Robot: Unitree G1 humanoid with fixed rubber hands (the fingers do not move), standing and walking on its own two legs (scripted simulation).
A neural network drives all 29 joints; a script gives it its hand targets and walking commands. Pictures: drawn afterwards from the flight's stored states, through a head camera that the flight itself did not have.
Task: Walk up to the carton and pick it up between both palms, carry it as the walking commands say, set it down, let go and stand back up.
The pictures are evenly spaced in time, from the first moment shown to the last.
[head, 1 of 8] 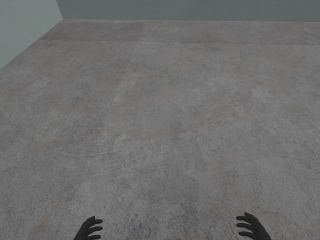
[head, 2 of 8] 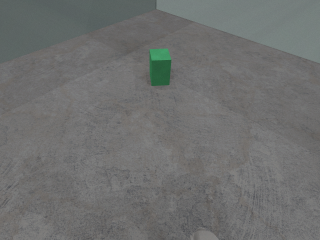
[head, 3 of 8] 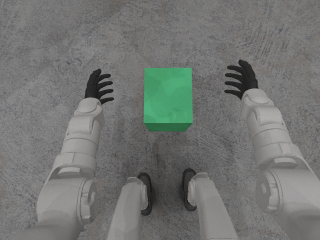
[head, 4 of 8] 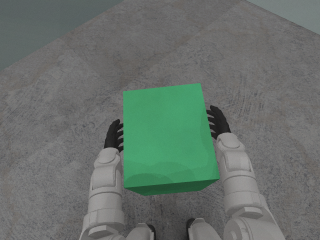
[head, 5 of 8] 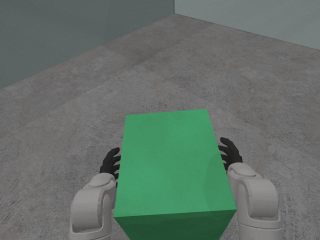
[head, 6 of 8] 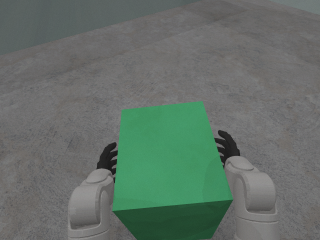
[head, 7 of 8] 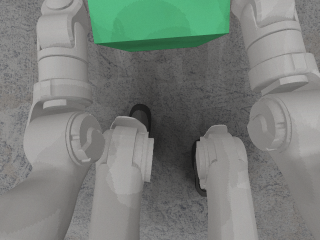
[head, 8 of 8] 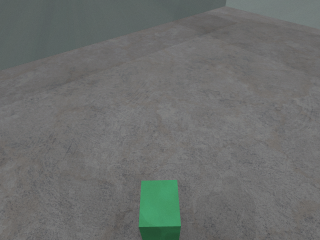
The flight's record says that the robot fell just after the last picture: no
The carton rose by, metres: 0.65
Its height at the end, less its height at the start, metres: +0.00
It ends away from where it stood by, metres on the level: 2.59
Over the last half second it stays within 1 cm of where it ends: yes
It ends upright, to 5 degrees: yes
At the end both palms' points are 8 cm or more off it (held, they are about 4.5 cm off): yes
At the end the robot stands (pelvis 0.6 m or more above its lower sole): yes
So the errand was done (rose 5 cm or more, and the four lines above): yes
